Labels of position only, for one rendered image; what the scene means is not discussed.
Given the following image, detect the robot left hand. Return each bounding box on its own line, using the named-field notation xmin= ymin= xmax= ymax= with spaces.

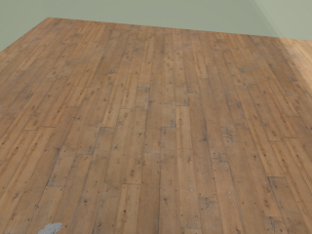
xmin=37 ymin=222 xmax=62 ymax=234

